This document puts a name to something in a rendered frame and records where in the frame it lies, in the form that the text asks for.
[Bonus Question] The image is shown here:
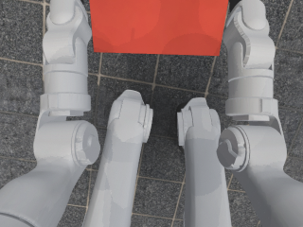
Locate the left robot upper arm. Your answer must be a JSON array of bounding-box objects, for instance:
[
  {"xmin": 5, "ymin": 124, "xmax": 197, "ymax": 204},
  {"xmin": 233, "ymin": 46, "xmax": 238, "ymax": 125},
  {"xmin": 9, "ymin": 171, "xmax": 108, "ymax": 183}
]
[{"xmin": 0, "ymin": 120, "xmax": 100, "ymax": 227}]

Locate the right robot upper arm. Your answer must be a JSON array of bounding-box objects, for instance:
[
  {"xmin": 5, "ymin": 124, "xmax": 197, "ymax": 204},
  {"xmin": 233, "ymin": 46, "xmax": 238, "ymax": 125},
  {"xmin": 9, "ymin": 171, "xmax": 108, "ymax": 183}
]
[{"xmin": 216, "ymin": 125, "xmax": 303, "ymax": 227}]

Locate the right robot hand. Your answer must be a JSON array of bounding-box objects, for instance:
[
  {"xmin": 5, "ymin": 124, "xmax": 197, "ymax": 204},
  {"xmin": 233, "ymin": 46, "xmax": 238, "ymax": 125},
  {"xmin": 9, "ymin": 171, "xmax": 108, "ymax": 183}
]
[{"xmin": 228, "ymin": 0, "xmax": 241, "ymax": 12}]

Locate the carton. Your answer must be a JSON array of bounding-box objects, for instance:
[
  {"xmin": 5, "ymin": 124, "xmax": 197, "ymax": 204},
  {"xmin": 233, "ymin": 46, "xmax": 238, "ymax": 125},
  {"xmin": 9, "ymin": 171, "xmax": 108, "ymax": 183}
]
[{"xmin": 89, "ymin": 0, "xmax": 229, "ymax": 56}]

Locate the robot left shin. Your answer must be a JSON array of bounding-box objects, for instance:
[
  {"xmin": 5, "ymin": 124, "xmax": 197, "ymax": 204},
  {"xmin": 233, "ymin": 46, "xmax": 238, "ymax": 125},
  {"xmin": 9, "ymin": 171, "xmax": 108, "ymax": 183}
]
[{"xmin": 107, "ymin": 90, "xmax": 145, "ymax": 130}]

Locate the robot right forearm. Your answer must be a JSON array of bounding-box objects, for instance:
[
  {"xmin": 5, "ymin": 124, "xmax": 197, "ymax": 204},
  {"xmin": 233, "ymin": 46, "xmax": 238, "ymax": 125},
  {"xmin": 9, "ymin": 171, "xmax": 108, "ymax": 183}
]
[{"xmin": 223, "ymin": 0, "xmax": 287, "ymax": 155}]

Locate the right robot thigh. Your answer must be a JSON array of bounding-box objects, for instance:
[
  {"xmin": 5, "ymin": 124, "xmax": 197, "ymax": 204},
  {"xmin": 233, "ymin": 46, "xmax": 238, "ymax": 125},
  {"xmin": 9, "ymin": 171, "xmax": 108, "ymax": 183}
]
[{"xmin": 177, "ymin": 105, "xmax": 232, "ymax": 227}]

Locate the robot left forearm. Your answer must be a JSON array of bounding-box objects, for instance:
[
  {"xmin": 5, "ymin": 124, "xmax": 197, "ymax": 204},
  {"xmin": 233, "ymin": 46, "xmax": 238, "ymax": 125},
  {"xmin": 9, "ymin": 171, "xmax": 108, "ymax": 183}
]
[{"xmin": 33, "ymin": 0, "xmax": 92, "ymax": 156}]

